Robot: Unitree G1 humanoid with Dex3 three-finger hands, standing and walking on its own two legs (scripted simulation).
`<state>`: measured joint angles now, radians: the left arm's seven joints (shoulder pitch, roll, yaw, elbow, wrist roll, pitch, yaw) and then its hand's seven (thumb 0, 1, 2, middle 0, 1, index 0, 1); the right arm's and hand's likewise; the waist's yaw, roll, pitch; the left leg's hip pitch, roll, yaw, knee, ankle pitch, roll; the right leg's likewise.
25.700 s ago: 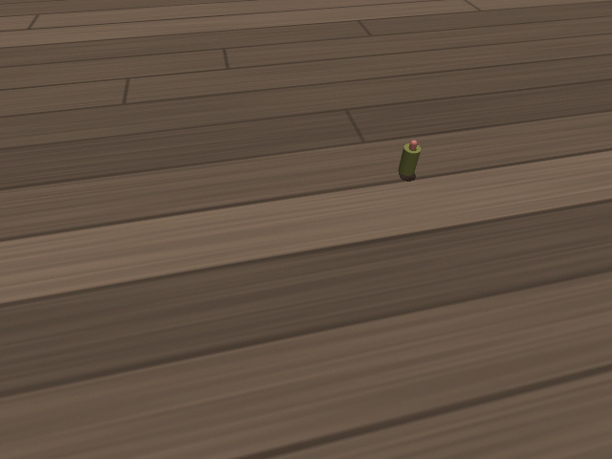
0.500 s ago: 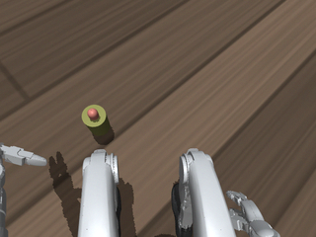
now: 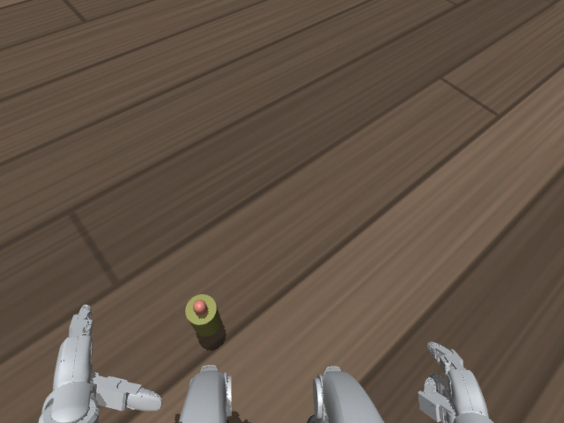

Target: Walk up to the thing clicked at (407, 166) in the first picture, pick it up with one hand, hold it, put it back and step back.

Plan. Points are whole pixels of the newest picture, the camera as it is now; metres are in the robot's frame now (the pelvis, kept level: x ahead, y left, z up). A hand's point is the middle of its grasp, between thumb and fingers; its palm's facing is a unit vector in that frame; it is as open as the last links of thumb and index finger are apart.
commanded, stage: home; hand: left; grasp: from the side
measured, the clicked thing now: (203, 314) +0.43 +0.18 -0.55
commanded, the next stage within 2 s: stand in 1.98 s
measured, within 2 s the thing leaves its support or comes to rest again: neither
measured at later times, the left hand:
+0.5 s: hand (110, 391) +0.19 +0.20 +0.02, palm faces +0.14 -0.95 -0.29, open 17.6 cm
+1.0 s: hand (120, 398) +0.18 +0.18 +0.02, palm faces +0.12 -0.95 -0.28, open 17.5 cm
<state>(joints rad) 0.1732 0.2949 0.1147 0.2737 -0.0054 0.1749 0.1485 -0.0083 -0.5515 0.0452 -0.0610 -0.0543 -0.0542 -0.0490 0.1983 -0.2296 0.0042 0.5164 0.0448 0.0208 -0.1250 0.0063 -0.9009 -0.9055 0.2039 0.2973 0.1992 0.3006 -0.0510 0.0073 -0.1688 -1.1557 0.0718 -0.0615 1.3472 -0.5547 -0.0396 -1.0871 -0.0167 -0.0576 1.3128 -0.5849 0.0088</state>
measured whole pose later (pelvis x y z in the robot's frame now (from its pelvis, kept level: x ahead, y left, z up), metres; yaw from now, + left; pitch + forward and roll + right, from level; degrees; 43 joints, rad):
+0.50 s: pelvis +0.03 +0.01 +0.07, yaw +1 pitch +9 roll -2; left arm 0.49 0.21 -0.02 -0.04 -0.01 0.28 0.15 -0.01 -0.58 0.03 -0.06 -0.05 -0.05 -0.05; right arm 0.27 -0.19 0.03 0.47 0.01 -0.08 -0.18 0.01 -0.90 -0.90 0.21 0.30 0.20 0.30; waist -0.02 0.03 -0.13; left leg -0.68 0.06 -0.03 0.99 -0.47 -0.02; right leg -0.60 -0.03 -0.05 0.93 -0.48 0.03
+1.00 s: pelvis +0.02 +0.00 +0.08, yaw +1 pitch +7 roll -2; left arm 0.47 0.20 -0.01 0.01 -0.01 0.26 0.14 -0.01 -0.55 0.05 -0.06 -0.06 -0.05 -0.05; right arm 0.29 -0.21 0.02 0.51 0.01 -0.11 -0.18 0.01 -0.90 -0.90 0.20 0.30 0.20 0.30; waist -0.03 0.03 -0.11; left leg -0.64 0.06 -0.04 0.95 -0.43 -0.03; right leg -0.57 -0.02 -0.06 0.91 -0.45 0.01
